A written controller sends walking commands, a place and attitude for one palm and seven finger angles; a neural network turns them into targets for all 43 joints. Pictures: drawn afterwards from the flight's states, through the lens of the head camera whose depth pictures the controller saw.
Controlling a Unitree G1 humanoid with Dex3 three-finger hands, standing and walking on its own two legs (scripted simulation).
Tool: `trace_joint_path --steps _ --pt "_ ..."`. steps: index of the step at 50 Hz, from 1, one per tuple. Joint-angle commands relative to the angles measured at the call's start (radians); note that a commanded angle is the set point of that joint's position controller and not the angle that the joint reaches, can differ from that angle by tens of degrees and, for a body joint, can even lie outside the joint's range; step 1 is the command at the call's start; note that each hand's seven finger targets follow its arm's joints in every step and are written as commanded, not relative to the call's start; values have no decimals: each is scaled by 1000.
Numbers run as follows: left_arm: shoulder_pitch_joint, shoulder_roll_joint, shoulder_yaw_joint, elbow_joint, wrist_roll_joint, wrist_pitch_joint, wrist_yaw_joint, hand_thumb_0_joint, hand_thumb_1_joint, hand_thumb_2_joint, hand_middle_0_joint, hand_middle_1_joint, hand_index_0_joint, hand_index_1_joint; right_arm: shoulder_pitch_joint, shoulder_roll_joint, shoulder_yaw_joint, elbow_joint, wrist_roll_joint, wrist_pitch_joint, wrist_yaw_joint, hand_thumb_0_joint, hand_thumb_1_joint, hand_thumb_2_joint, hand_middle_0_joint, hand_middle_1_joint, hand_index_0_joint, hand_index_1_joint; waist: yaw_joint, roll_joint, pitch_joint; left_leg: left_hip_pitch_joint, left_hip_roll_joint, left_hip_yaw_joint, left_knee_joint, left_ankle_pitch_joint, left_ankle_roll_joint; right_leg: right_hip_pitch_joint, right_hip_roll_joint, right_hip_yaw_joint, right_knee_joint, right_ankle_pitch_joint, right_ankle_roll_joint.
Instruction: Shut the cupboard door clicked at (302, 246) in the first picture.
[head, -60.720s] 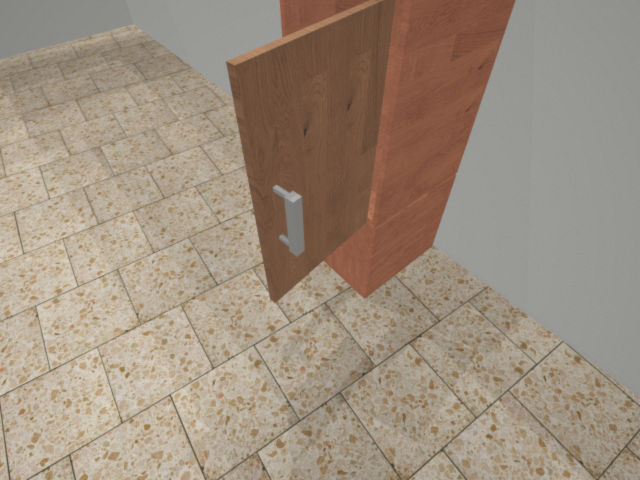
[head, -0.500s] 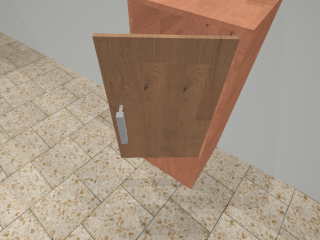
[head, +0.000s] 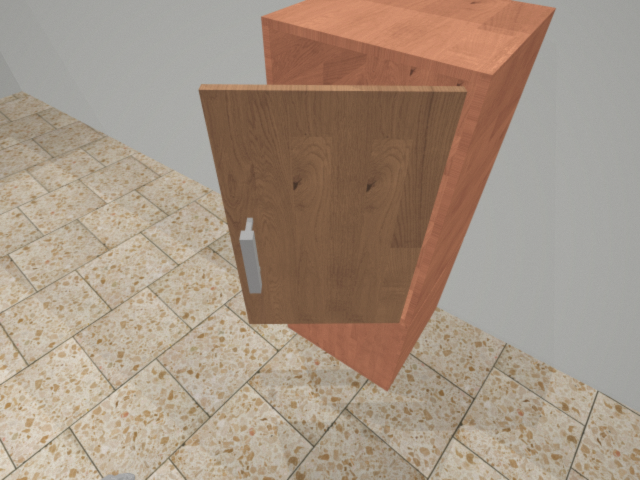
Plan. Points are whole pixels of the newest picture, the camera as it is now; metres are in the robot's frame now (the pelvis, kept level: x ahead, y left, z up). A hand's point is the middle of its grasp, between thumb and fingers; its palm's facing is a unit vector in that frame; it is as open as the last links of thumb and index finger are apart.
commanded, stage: shuffle to correct the standing spot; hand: left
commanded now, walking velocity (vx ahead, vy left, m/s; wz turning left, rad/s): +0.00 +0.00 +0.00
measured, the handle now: (252, 256) +0.52 +0.16 -0.07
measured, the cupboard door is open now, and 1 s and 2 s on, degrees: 36 36 36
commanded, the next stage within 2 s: come to a stop and stand still in 0.82 s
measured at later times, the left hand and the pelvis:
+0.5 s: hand out of the picture -0.02 +0.14 -0.19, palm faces +0.06 -0.99 -0.12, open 7.4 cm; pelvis +0.05 -0.01 -0.01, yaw +1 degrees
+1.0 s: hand out of the picture +0.17 +0.14 -0.18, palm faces +0.04 -0.98 -0.17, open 7.4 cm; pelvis +0.10 -0.05 +0.00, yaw +1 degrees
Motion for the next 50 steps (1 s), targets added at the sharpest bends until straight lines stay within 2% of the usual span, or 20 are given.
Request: trace_joint_path --steps 1,4,8,12,19,23,26,28,30,32,33,34,35,36,37,39,42,47,49,50 --pt "-30 167 31 -48 -2 -24 6 0 900 900 -200 -300 -200 -300 -33 -167 -33 -43 5 -17 -5 0 -900 -900 200 300 200 300 -1 -10 -1 -61 109 -99 -98 54 17 41 -106 116 -92 1 -30" --pt "48 38 1 0 -6 -6 13 0 900 900 -200 -300 -200 -300 32 -35 0 4 0 2 -2 0 -900 -900 200 300 200 300 -2 -29 -1 -70 107 -88 -102 -1 -1 55 -102 89 -102 -81 -2" --pt "102 32 4 24 -3 2 13 0 900 900 -200 -300 -200 -300 62 -28 -2 30 -1 13 -5 0 -900 -900 200 300 200 300 4 -25 48 -120 98 -102 -88 -121 6 28 -95 83 -84 -198 -7" --pt "158 -8 6 44 -1 1 15 0 900 900 -200 -300 -200 -300 107 0 -10 58 1 11 -13 0 -900 -900 200 300 200 300 1 10 82 -140 113 -121 -80 -144 21 12 -82 52 -44 -189 -13" --pt "270 -97 17 74 6 3 16 0 900 900 -200 -300 -200 -300 212 36 -39 102 8 -2 -43 0 -900 -900 200 300 200 300 -5 62 91 -81 180 -139 -44 58 55 -3 -43 -18 69 5 -25" --pt "334 -131 32 79 9 10 15 0 900 900 -200 -300 -200 -300 248 63 -54 108 7 -2 -63 0 -900 -900 200 300 200 300 0 45 91 -95 184 -111 36 127 60 9 -41 -4 90 62 -41" --pt "399 -117 51 92 12 12 19 0 900 900 -200 -300 -200 -300 250 111 -51 102 9 -6 -71 0 -900 -900 200 300 200 300 15 -81 60 -192 107 12 222 110 25 125 -105 88 55 252 -87" --pt "431 -96 63 99 13 15 23 0 900 900 -200 -300 -200 -300 203 153 -47 78 11 1 -73 0 -900 -900 200 300 200 300 31 -194 72 -295 52 80 405 -238 -2 142 -212 217 -37 321 -182" --pt "405 -105 62 83 23 21 28 0 900 900 -200 -300 -200 -300 148 166 -45 50 12 3 -70 0 -900 -900 200 300 200 300 30 -143 110 -343 71 76 467 -349 -4 101 -251 241 -57 342 -253" --pt "320 -107 60 57 21 28 27 0 900 900 -200 -300 -200 -300 213 177 -44 65 12 0 -66 0 -900 -900 200 300 200 300 -26 -85 69 -197 84 83 264 -224 -6 16 -204 172 25 298 -217" --pt "273 -115 58 40 13 35 23 0 900 900 -200 -300 -200 -300 297 177 -45 95 9 -3 -67 0 -900 -900 200 300 200 300 -64 -62 52 -43 87 93 103 -55 -3 -74 -145 103 99 202 -157" --pt "276 -171 53 24 11 38 18 0 900 900 -200 -300 -200 -300 390 116 -60 133 -3 -12 -72 0 -900 -900 200 300 200 300 -90 117 36 124 237 -112 -33 56 49 -237 -43 27 277 1 -79" --pt "263 -194 45 -8 11 37 13 0 900 900 -200 -300 -200 -300 440 25 -77 135 -16 -8 -78 0 -900 -900 200 300 200 300 -95 301 53 141 481 -388 -139 200 149 -379 26 -53 481 -370 -12" --pt "186 -132 61 -30 34 50 16 0 900 900 -200 -300 -200 -300 436 26 -68 137 -18 -6 -81 0 -900 -900 200 300 200 300 -101 210 148 22 506 -399 -154 280 169 -400 2 36 632 -405 -13" --pt "180 -140 65 -30 34 50 12 0 900 900 -200 -300 -200 -300 398 50 -54 122 -16 -9 -83 0 -900 -900 200 300 200 300 -68 124 192 -34 480 -350 -130 383 175 -417 -20 68 706 -341 -10" --pt "207 -155 67 -24 27 50 -2 0 900 900 -200 -300 -200 -300 310 64 -48 81 -12 -22 -86 0 -900 -900 200 300 200 300 -25 101 154 -6 426 -216 -89 536 169 -425 -38 64 738 -261 12" --pt "179 -167 69 -38 13 65 -14 0 900 900 -200 -300 -200 -300 273 34 -62 59 -12 -22 -84 0 -900 -900 200 300 200 300 -19 140 70 32 353 -66 -64 565 129 -372 -41 43 640 -178 32" --pt "61 -164 71 -91 8 64 -23 0 900 900 -200 -300 -200 -300 262 10 -89 50 -19 -4 -71 0 -900 -900 200 300 200 300 -42 201 91 -11 320 12 -45 524 91 -252 -42 -45 332 -118 36" --pt "94 -162 74 -84 5 49 -19 0 900 900 -200 -300 -200 -300 228 7 -94 36 -19 6 -63 0 -900 -900 200 300 200 300 -24 213 84 -63 299 7 3 449 75 -122 -24 -74 215 -70 25" --pt "154 -152 76 -66 5 38 -15 0 900 900 -200 -300 -200 -300 217 7 -95 32 -17 11 -57 0 -900 -900 200 300 200 300 6 189 46 -73 268 19 60 376 51 -27 -12 -88 131 7 23"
